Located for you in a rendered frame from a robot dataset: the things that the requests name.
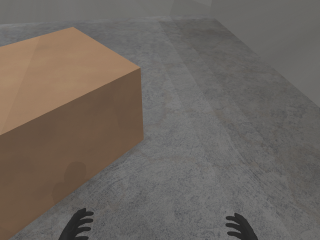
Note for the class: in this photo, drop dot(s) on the right robot hand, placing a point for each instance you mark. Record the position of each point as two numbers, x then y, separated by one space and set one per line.
247 233

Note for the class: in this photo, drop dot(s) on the pedestal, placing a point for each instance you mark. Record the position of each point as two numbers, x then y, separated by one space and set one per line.
69 107

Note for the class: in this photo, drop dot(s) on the left robot hand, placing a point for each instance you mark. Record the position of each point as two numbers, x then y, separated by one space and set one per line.
71 229

